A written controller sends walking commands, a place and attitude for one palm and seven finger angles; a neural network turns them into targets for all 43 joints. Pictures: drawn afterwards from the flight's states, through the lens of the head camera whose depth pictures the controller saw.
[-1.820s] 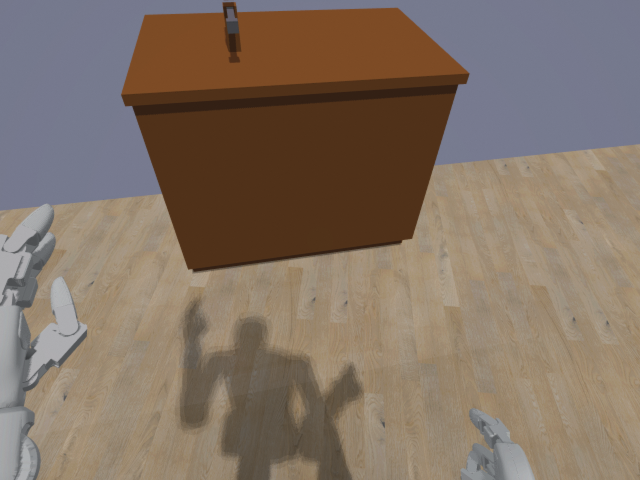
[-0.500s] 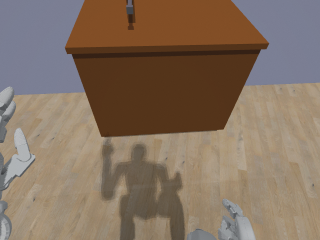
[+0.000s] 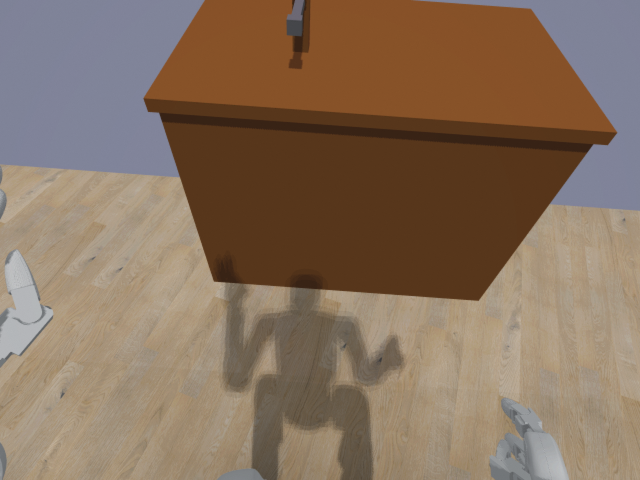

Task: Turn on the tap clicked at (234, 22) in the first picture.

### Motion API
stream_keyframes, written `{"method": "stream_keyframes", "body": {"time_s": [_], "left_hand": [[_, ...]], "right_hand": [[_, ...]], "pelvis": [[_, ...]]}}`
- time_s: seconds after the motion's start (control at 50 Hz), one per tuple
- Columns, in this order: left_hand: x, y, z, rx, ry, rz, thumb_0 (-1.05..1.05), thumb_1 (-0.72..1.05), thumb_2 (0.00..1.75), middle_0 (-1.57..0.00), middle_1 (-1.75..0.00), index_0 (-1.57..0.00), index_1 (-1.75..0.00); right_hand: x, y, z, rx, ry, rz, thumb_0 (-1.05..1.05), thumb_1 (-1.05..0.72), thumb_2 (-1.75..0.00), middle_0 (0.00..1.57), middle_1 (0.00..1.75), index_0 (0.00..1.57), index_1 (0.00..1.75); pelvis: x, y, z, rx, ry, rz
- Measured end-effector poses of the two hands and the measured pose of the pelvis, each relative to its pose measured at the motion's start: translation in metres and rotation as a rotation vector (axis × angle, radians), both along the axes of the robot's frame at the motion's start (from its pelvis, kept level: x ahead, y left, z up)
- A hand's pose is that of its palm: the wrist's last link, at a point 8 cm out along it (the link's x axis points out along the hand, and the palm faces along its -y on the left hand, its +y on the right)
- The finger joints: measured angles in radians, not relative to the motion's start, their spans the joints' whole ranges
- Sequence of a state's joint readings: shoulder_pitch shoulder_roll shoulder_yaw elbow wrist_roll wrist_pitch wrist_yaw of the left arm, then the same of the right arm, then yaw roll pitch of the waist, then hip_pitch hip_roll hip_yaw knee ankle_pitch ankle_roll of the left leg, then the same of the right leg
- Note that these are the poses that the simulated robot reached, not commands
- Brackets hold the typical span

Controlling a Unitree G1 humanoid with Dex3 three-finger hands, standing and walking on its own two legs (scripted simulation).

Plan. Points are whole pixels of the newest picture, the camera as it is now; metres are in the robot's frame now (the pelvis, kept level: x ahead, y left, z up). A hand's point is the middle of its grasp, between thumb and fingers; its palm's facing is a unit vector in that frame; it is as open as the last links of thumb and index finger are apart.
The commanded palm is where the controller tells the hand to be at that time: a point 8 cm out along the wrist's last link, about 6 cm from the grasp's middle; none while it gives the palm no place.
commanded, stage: turn to face it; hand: left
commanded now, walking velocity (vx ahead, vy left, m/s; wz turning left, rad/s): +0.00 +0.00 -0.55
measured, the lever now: (294, 25) +0.84 +0.12 +0.15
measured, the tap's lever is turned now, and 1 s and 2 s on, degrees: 0 0 0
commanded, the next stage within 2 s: take the last steps up to it in 0.66 s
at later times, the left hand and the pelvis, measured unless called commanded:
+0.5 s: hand (199, 270) +0.26 +0.14 +0.18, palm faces +0.23 -0.87 -0.44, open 7.4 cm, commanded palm +0.21 +0.20 +0.19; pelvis +0.00 -0.05 +0.01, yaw -10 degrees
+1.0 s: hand (220, 315) +0.22 +0.11 +0.18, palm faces +0.14 -0.92 -0.37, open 7.4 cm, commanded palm +0.18 +0.18 +0.19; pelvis -0.05 -0.05 +0.01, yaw -16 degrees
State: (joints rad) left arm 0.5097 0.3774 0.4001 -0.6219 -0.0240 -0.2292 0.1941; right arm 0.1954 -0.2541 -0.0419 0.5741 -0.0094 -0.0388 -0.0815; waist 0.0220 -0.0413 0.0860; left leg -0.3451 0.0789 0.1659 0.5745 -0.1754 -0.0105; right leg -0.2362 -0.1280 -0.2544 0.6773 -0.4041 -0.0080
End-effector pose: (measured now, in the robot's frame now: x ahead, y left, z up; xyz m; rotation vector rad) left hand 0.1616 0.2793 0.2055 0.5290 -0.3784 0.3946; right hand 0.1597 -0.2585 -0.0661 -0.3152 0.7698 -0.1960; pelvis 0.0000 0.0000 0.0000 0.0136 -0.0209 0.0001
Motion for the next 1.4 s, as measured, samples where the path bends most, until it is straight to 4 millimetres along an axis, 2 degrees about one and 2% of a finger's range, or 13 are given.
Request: {"method": "stream_keyframes", "body": {"time_s": [0.1, 0.16, 0.22, 0.3, 0.4, 0.52, 0.62, 0.78, 0.9, 1.0, 1.12, 1.28, 1.4], "left_hand": [[0.033, 0.002, -0.005, -0.064, -0.031, -0.014, 0.02, 0.89, 0.90, -0.20, -0.30, -0.21, -0.30], [0.044, -0.014, 0.000, -0.065, -0.011, -0.055, 0.02, 0.89, 0.90, -0.20, -0.30, -0.21, -0.30], [0.048, -0.035, 0.005, -0.027, 0.022, -0.100, 0.02, 0.89, 0.90, -0.20, -0.30, -0.21, -0.30], [0.052, -0.060, 0.002, 0.037, 0.064, -0.119, 0.02, 0.89, 0.90, -0.20, -0.30, -0.21, -0.30], [0.062, -0.080, -0.010, -0.025, 0.125, -0.131, 0.02, 0.88, 0.90, -0.21, -0.30, -0.22, -0.30], [0.068, -0.096, -0.005, -0.013, 0.125, -0.219, 0.02, 0.88, 0.90, -0.21, -0.30, -0.22, -0.30], [0.066, -0.097, 0.002, 0.003, 0.057, -0.285, 0.02, 0.88, 0.90, -0.21, -0.30, -0.22, -0.30], [0.055, -0.086, -0.003, -0.024, 0.039, -0.291, 0.02, 0.88, 0.90, -0.21, -0.30, -0.22, -0.30], [0.041, -0.108, -0.012, -0.047, 0.056, -0.305, 0.02, 0.89, 0.90, -0.20, -0.30, -0.21, -0.30], [0.030, -0.119, -0.011, -0.069, 0.059, -0.334, 0.02, 0.88, 0.90, -0.21, -0.30, -0.22, -0.30], [0.022, -0.102, -0.003, -0.039, 0.048, -0.318, 0.02, 0.88, 0.90, -0.21, -0.30, -0.22, -0.30], [0.037, -0.082, -0.007, -0.047, 0.044, -0.272, 0.02, 0.89, 0.90, -0.21, -0.30, -0.21, -0.30], [0.043, -0.106, -0.006, -0.022, 0.093, -0.287, 0.02, 0.89, 0.90, -0.20, -0.30, -0.21, -0.30]], "right_hand": [[0.029, 0.034, 0.007, 0.095, -0.078, 0.044, 0.02, -0.91, -0.90, 0.19, 0.30, 0.20, 0.29], [0.036, 0.050, 0.012, 0.174, -0.126, 0.077, 0.02, -0.91, -0.90, 0.20, 0.30, 0.20, 0.29], [0.035, 0.052, 0.010, 0.238, -0.156, 0.085, 0.01, -0.91, -0.90, 0.20, 0.30, 0.20, 0.29], [0.024, 0.032, -0.009, 0.275, -0.145, 0.060, 0.01, -0.90, -0.90, 0.20, 0.30, 0.21, 0.30], [-0.011, -0.016, -0.024, 0.211, -0.019, -0.047, 0.01, -0.90, -0.90, 0.20, 0.30, 0.21, 0.30], [-0.062, -0.063, -0.010, 0.097, 0.043, -0.198, 0.02, -0.91, -0.90, 0.20, 0.30, 0.20, 0.29], [-0.092, -0.079, 0.004, 0.026, 0.031, -0.267, 0.02, -0.91, -0.90, 0.19, 0.30, 0.20, 0.29], [-0.112, -0.056, 0.012, 0.056, -0.053, -0.296, 0.02, -0.91, -0.90, 0.19, 0.30, 0.20, 0.29], [-0.121, -0.035, -0.008, 0.156, -0.079, -0.248, 0.02, -0.91, -0.90, 0.20, 0.30, 0.20, 0.29], [-0.140, -0.034, -0.017, 0.162, -0.010, -0.253, 0.02, -0.91, -0.90, 0.20, 0.30, 0.20, 0.30], [-0.160, -0.041, -0.009, 0.103, 0.052, -0.285, 0.02, -0.91, -0.90, 0.20, 0.30, 0.20, 0.30], [-0.156, -0.038, -0.005, 0.089, -0.007, -0.329, 0.02, -0.91, -0.90, 0.20, 0.30, 0.20, 0.29], [-0.138, -0.032, -0.010, 0.157, -0.028, -0.302, 0.02, -0.91, -0.90, 0.20, 0.30, 0.20, 0.29]], "pelvis": [[0.009, -0.003, 0.003, -0.002, -0.008, -0.020], [0.011, -0.009, 0.007, -0.016, -0.002, -0.048], [0.012, -0.019, 0.007, -0.020, 0.006, -0.078], [0.011, -0.037, -0.002, -0.018, 0.001, -0.108], [0.007, -0.047, 0.003, 0.008, 0.010, -0.150], [0.000, -0.051, 0.011, 0.019, 0.027, -0.188], [-0.007, -0.046, 0.010, 0.004, 0.034, -0.217], [-0.023, -0.038, 0.010, -0.016, 0.007, -0.275], [-0.043, -0.046, 0.003, -0.033, -0.014, -0.297], [-0.053, -0.047, 0.005, -0.011, -0.010, -0.286], [-0.054, -0.041, 0.012, 0.003, 0.001, -0.276], [-0.047, -0.030, 0.013, -0.018, -0.015, -0.275], [-0.037, -0.045, 0.015, -0.021, 0.001, -0.296]]}}
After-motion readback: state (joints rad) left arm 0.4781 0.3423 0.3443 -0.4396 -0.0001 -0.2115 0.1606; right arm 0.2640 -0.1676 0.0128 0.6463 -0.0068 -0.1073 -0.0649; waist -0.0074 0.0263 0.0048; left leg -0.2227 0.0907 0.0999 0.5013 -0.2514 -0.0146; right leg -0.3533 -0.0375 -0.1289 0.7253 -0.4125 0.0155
